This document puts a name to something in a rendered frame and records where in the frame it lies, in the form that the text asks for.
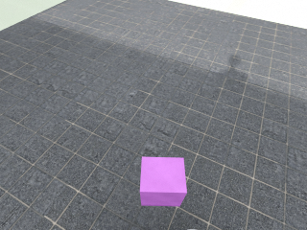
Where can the carton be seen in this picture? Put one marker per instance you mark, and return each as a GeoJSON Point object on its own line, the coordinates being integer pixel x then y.
{"type": "Point", "coordinates": [162, 181]}

